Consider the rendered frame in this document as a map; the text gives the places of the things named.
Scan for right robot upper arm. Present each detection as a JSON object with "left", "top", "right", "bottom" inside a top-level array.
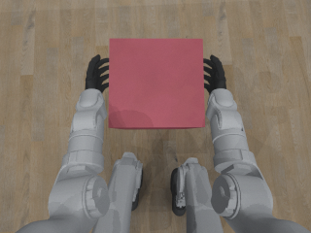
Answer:
[{"left": 210, "top": 173, "right": 311, "bottom": 233}]

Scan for carton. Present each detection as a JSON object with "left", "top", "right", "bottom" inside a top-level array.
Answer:
[{"left": 108, "top": 38, "right": 205, "bottom": 130}]

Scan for robot left thigh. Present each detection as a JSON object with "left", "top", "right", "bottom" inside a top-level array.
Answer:
[{"left": 91, "top": 157, "right": 143, "bottom": 233}]

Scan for left robot hand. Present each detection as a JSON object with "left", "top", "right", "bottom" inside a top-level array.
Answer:
[{"left": 85, "top": 54, "right": 110, "bottom": 93}]

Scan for right robot hand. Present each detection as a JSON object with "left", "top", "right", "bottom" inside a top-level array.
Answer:
[{"left": 203, "top": 54, "right": 226, "bottom": 95}]

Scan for left robot forearm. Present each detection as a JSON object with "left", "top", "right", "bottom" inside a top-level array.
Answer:
[{"left": 48, "top": 88, "right": 107, "bottom": 212}]

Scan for right robot forearm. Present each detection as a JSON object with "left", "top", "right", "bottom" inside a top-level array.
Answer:
[{"left": 206, "top": 88, "right": 273, "bottom": 208}]

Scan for left robot shin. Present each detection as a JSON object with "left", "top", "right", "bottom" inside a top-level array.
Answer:
[{"left": 112, "top": 151, "right": 138, "bottom": 202}]

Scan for left robot upper arm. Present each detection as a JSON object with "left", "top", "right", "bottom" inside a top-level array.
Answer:
[{"left": 16, "top": 174, "right": 111, "bottom": 233}]

